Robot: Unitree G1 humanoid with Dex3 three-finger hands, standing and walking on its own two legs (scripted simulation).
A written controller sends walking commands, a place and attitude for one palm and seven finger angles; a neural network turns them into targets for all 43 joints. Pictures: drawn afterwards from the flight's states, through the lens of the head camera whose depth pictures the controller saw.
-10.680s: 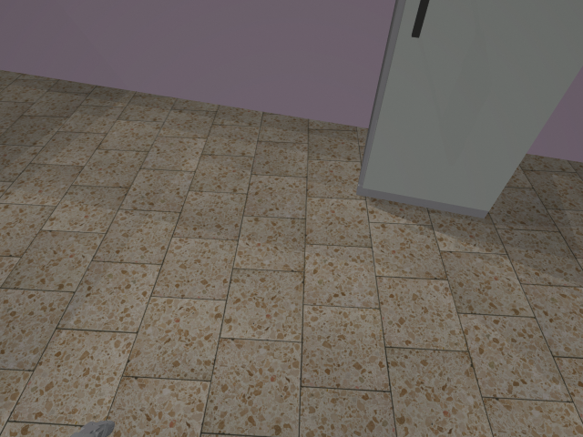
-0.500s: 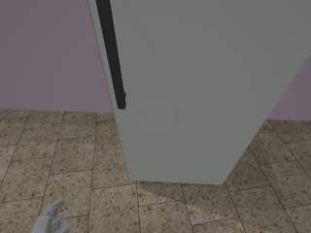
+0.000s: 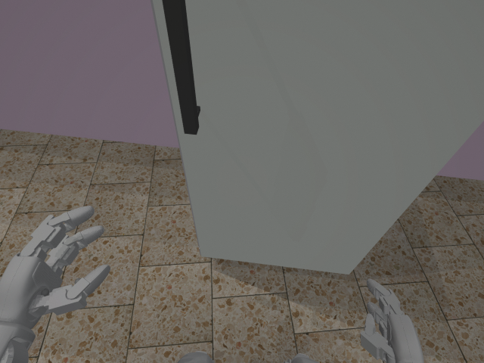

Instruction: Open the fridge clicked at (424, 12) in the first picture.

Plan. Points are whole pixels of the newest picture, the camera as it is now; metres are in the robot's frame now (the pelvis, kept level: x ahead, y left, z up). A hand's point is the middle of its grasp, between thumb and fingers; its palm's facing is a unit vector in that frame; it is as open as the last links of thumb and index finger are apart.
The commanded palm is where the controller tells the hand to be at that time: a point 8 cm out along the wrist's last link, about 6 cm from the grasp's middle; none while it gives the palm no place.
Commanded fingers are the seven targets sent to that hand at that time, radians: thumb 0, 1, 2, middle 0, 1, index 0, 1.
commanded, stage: raise the hand to about handle height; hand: left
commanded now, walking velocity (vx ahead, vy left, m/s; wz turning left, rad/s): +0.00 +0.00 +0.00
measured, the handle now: (182, 27) +0.51 +0.16 +0.27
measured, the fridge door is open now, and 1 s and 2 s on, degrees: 0 0 0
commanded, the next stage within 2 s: move the hooked fingers beside the handle in 1.50 s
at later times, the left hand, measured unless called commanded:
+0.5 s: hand (38, 210) +0.25 +0.29 +0.16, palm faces +0.07 -0.99 -0.08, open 12.6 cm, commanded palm +0.22 +0.33 +0.17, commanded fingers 0.00 -0.41 0.34 -0.29 -1.14 -0.29 -1.14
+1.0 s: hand (10, 124) +0.30 +0.30 +0.26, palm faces +0.10 -0.99 -0.09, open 14.0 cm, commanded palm +0.26 +0.33 +0.26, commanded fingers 0.00 -0.50 0.30 -0.30 -1.20 -0.30 -1.20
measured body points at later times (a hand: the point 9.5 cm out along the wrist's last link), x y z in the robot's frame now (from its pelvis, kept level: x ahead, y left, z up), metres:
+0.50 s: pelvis +0.02 +0.02 +0.04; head +0.01 +0.02 +0.49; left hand +0.24 +0.34 +0.17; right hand +0.20 -0.21 -0.02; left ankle -0.01 +0.12 -0.69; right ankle +0.04 -0.11 -0.69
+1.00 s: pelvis +0.02 +0.01 +0.05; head +0.00 +0.00 +0.50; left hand +0.29 +0.35 +0.26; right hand +0.21 -0.20 -0.02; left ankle -0.01 +0.12 -0.69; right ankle +0.04 -0.11 -0.69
